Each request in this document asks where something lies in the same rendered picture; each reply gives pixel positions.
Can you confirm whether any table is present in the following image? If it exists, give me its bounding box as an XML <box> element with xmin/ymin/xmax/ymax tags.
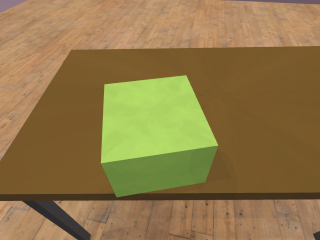
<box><xmin>0</xmin><ymin>46</ymin><xmax>320</xmax><ymax>240</ymax></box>

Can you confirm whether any carton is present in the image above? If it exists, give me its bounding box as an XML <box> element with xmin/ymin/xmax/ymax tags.
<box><xmin>101</xmin><ymin>75</ymin><xmax>218</xmax><ymax>197</ymax></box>

